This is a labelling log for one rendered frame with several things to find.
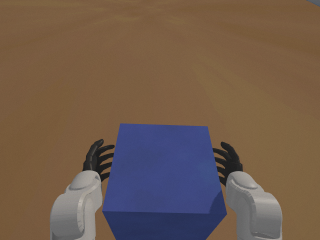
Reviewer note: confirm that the robot left hand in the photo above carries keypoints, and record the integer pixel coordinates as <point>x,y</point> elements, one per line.
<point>93,159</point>

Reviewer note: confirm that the robot right hand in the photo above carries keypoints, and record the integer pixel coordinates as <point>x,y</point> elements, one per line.
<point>231,164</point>

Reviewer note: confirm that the carton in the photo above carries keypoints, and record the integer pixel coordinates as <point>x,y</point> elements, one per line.
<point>163,184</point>

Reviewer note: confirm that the right robot forearm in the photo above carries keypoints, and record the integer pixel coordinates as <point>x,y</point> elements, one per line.
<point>258,213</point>

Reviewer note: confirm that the left robot forearm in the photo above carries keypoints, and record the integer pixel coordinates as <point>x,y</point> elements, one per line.
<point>72,216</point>

